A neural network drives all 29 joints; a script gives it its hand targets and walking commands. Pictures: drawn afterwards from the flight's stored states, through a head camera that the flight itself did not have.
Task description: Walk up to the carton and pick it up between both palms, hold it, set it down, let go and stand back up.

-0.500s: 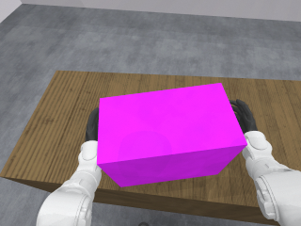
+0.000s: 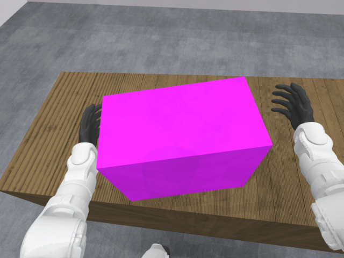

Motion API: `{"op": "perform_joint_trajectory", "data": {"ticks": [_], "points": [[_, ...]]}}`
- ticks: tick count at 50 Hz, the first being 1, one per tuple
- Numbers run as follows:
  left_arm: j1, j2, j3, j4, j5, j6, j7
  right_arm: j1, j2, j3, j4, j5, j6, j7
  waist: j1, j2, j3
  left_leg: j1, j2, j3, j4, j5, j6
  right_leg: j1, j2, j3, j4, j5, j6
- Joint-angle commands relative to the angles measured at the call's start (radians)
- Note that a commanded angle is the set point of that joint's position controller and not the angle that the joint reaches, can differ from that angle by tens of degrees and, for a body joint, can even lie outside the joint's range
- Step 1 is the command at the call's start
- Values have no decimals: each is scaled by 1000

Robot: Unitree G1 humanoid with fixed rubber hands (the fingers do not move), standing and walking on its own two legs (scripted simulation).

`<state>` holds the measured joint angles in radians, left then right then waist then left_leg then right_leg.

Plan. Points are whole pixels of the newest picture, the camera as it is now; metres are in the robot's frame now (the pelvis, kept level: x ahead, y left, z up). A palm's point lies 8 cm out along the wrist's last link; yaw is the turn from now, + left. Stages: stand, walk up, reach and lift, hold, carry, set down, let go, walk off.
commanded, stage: set down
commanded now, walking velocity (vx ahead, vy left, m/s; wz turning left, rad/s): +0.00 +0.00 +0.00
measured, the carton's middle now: (180, 146) +0.39 +0.07 +0.00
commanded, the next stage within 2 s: none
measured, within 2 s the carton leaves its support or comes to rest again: neither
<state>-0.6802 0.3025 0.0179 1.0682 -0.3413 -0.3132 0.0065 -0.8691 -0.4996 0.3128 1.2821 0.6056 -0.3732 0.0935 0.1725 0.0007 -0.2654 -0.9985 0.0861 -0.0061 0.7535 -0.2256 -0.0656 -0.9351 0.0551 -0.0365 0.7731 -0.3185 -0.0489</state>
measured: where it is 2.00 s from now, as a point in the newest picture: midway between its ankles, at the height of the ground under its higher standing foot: outside the picture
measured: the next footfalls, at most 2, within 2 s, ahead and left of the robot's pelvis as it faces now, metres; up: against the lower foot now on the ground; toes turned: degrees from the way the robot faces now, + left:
none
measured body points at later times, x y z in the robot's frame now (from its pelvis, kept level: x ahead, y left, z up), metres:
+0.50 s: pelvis +0.00 +0.01 +0.04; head +0.06 +0.02 +0.48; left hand +0.38 +0.31 +0.13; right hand +0.49 -0.20 +0.16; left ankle +0.05 +0.15 -0.69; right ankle +0.01 -0.09 -0.69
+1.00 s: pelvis +0.03 +0.01 +0.05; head +0.07 +0.02 +0.50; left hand +0.34 +0.30 +0.10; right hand +0.43 -0.22 +0.11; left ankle +0.05 +0.15 -0.69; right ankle +0.01 -0.09 -0.69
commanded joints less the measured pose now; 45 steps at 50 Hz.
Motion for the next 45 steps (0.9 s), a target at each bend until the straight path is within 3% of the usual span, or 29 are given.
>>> {"op": "perform_joint_trajectory", "data": {"ticks": [1, 12, 17, 29, 36, 40, 45], "points": [[-331, 192, 46, -185, 6, 36, 8, -426, -206, -60, -166, -8, 19, -8, -17, -150, -685, 367, -89, 96, -38, 333, 18, 522, 16, 26, -108, 465, 134], [-384, 172, 15, -204, 41, 185, 48, -418, -216, -82, -105, -14, 173, 49, -3, -62, -420, 575, -71, 60, -189, 260, 24, 460, 18, 2, -276, 184, 82], [-415, 175, -10, -261, 35, 239, 63, -430, -238, -106, -120, -22, 220, 67, -10, -29, -372, 634, -67, 52, -244, 225, 29, 470, 14, -2, -334, 127, 66], [-357, 220, 62, -582, 55, 460, 71, -399, -323, -210, -344, -38, 337, 56, -43, -26, -416, 789, -79, 44, -305, 360, 31, 647, 25, 0, -402, 312, 72], [-185, 201, 134, -721, 103, 592, 48, -245, -303, -241, -458, -47, 410, 48, -60, -49, -301, 827, -93, 44, -348, 389, 39, 768, 14, 16, -435, 388, 83], [-30, 164, 162, -772, 141, 584, 32, -86, -259, -253, -514, -61, 398, 49, -74, -47, -209, 833, -104, 45, -368, 382, 37, 805, 7, 22, -451, 406, 82], [127, 130, 168, -864, 165, 491, 29, 80, -220, -296, -635, -94, 315, 53, -85, -27, -158, 842, -113, 43, -370, 391, 34, 798, 3, 19, -455, 426, 76]]}}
